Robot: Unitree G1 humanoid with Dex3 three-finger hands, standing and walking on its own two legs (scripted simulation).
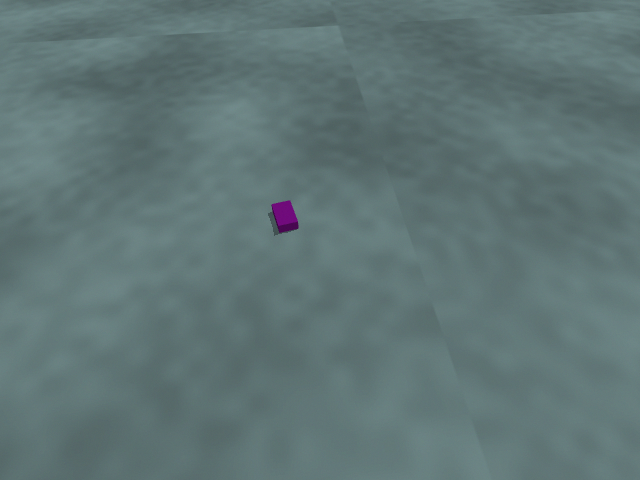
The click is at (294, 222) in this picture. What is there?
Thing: flat box
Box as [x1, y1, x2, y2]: [271, 200, 298, 232]
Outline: 289,200 271,204 279,232 298,228 297,220
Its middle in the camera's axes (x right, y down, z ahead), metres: -0.17 -0.11 +1.79
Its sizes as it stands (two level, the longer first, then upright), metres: 0.150 0.090 0.045
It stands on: the floor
